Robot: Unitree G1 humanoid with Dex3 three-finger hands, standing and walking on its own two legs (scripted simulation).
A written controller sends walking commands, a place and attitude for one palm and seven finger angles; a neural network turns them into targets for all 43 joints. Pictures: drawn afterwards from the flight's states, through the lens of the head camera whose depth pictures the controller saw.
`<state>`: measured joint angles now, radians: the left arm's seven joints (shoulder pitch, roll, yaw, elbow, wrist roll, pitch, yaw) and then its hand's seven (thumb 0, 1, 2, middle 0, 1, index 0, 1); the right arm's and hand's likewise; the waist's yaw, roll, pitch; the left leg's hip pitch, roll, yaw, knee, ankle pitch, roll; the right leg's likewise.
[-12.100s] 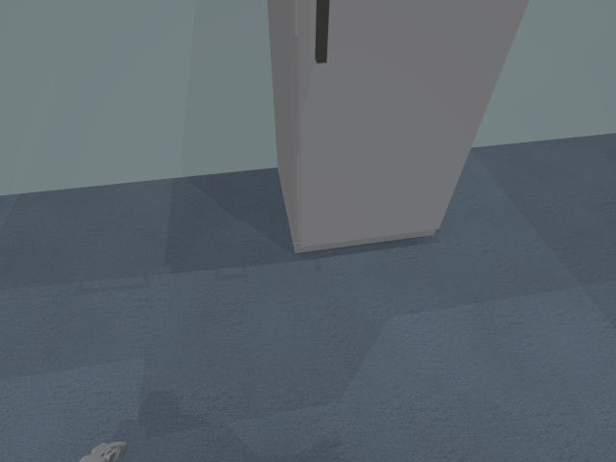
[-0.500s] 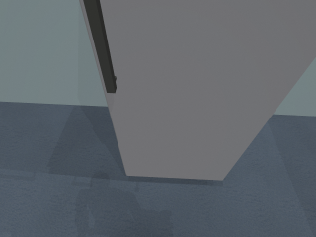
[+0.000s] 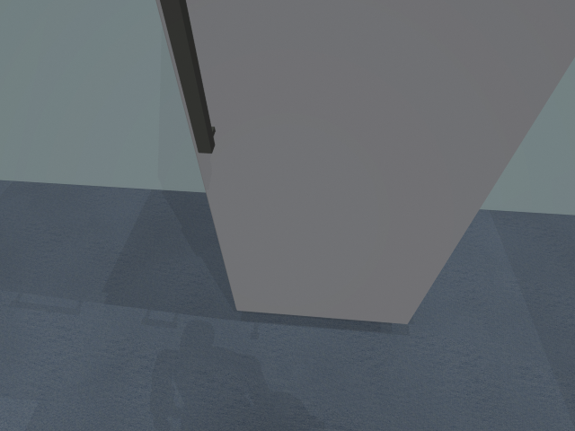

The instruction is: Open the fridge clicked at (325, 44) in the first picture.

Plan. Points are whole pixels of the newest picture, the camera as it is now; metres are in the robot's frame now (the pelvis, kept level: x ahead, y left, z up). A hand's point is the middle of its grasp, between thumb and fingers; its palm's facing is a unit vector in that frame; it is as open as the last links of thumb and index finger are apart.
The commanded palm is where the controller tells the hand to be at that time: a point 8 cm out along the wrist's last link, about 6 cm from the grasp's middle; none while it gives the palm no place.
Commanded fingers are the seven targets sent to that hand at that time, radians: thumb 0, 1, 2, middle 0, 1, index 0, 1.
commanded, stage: come to a stop and stand still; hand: left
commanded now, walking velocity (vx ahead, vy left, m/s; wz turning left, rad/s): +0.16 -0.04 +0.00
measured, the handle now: (188, 45) +0.56 +0.20 +0.25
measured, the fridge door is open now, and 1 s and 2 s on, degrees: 0 0 0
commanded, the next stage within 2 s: look again from close up in 0.70 s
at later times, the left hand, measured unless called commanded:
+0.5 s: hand out of the picture +0.02 +0.17 -0.17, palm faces -0.01 -0.97 -0.23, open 7.3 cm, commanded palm none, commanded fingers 0.00 0.90 0.90 -0.20 -0.30 -0.20 -0.30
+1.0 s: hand out of the picture +0.03 +0.19 -0.17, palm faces +0.01 -0.98 -0.21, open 7.3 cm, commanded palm none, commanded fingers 0.00 0.90 0.90 -0.20 -0.30 -0.20 -0.30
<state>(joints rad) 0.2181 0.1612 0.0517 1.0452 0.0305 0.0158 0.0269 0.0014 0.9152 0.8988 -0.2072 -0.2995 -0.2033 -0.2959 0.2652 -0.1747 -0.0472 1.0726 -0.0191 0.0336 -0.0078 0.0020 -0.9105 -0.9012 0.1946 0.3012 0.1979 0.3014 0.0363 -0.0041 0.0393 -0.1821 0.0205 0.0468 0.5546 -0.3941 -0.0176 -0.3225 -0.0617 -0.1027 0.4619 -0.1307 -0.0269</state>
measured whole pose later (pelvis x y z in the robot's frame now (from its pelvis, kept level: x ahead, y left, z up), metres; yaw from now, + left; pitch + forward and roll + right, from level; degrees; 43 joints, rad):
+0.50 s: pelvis +0.02 +0.00 -0.01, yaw +0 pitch +0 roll +0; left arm 0.28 0.12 0.00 1.13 0.02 -0.03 0.04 0.01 0.94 0.90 -0.20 -0.30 -0.20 -0.30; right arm 0.32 -0.14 -0.01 1.09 -0.02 -0.01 -0.03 0.00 -0.91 -0.90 0.20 0.30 0.20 0.30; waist -0.03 0.07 0.02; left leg -0.18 0.06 0.03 0.55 -0.38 -0.03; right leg -0.25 0.01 -0.09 0.55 -0.31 -0.04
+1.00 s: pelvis +0.02 +0.01 +0.00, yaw -1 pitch -1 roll +0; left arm 0.27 0.16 0.00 1.10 0.02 -0.02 0.03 0.00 0.91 0.90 -0.20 -0.30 -0.20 -0.30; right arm 0.29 -0.15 0.02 1.11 -0.02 -0.02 -0.03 0.00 -0.91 -0.90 0.20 0.30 0.20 0.30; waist 0.00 0.01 0.03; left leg -0.11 0.02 0.05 0.46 -0.33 -0.01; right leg -0.21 -0.02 -0.07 0.50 -0.28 -0.02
